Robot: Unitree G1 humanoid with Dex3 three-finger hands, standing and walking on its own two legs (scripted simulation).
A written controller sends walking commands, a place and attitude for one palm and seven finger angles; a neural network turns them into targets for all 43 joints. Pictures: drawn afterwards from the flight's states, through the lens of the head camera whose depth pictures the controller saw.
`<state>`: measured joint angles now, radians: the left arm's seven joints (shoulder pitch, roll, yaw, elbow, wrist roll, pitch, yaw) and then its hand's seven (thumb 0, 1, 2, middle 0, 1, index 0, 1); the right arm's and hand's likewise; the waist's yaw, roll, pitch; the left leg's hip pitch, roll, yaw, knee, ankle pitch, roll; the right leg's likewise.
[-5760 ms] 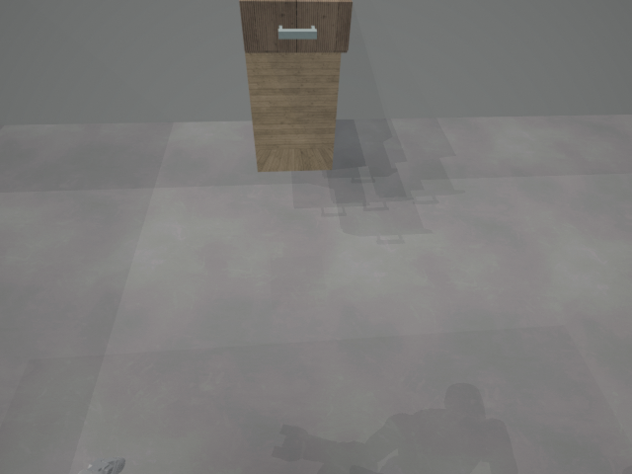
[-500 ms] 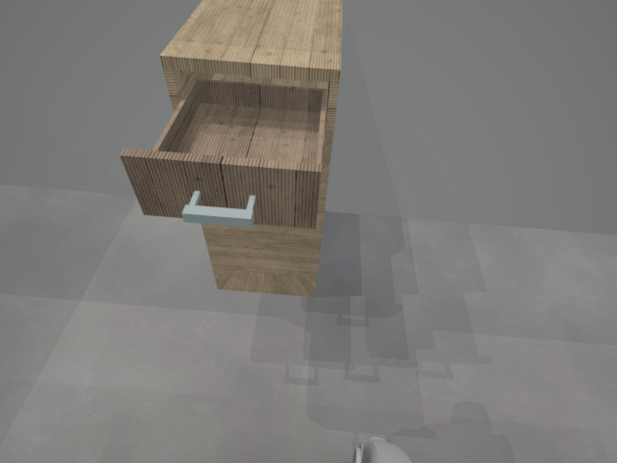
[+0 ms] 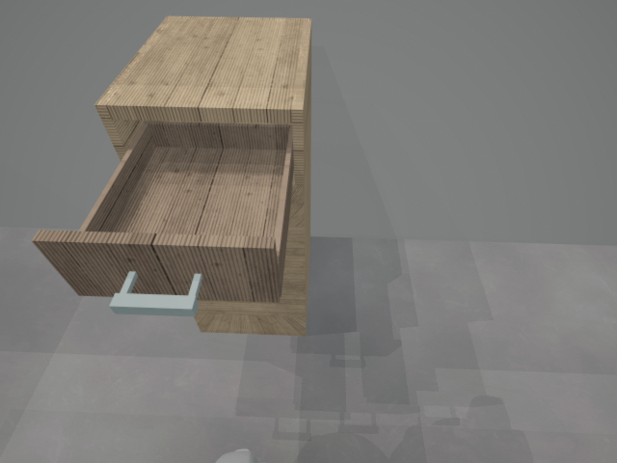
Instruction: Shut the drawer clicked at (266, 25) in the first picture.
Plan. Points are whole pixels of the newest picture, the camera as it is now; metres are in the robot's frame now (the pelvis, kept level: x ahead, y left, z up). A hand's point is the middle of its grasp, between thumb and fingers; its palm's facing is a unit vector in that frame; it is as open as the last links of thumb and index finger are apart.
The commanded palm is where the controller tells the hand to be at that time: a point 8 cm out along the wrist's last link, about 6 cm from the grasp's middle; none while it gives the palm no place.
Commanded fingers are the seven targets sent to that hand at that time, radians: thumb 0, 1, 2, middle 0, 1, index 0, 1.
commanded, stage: come to a stop and stand still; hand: left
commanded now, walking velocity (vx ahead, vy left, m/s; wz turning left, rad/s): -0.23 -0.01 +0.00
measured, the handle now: (159, 292) +0.34 +0.23 +0.02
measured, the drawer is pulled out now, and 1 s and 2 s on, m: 0.29 0.29 0.29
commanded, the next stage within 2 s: look again from close up in 1.00 s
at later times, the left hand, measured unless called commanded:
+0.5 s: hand out of the picture +0.04 +0.20 -0.18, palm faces +0.01 -0.96 -0.28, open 7.4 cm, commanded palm none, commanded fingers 0.00 0.90 0.90 -0.20 -0.30 -0.20 -0.30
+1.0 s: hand out of the picture +0.03 +0.14 -0.17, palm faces +0.01 -0.98 -0.20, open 7.3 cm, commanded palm none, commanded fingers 0.00 0.90 0.90 -0.20 -0.30 -0.20 -0.30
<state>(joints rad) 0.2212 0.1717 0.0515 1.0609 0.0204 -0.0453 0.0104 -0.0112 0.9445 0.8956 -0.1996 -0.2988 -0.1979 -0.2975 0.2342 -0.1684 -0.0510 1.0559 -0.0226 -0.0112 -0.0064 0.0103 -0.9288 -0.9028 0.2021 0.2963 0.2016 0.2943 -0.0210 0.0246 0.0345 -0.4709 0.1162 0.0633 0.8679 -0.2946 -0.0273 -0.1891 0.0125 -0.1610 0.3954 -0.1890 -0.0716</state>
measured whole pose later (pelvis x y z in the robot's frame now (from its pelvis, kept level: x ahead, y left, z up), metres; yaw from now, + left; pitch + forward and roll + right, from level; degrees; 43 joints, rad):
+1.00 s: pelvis +0.00 -0.03 +0.00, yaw -2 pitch -2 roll +0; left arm 0.24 0.16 0.03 1.11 0.00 0.02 0.02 0.01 0.93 0.90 -0.20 -0.30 -0.20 -0.30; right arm 0.33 -0.13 0.00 1.17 -0.02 0.02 -0.03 0.01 -0.91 -0.90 0.20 0.30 0.20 0.29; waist -0.02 0.01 0.04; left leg -0.17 0.08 0.03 0.41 -0.21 -0.05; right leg -0.16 0.05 -0.11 0.39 -0.21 -0.08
